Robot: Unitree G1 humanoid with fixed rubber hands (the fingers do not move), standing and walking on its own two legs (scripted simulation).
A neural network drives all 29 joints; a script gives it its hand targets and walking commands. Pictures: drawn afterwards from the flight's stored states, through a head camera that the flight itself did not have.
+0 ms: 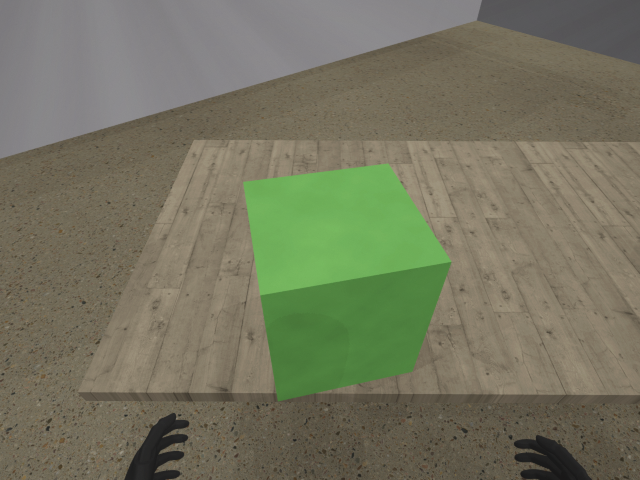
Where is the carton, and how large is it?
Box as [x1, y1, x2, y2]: [243, 164, 450, 400]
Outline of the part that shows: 388,164 243,182 259,290 278,400 412,371 447,273 450,260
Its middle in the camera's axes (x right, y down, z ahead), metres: +0.02 +0.06 +0.56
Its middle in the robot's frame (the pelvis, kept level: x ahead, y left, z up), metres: +0.40 +0.00 +0.04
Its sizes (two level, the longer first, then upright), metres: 0.210 0.200 0.250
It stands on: a table, 0.68 m high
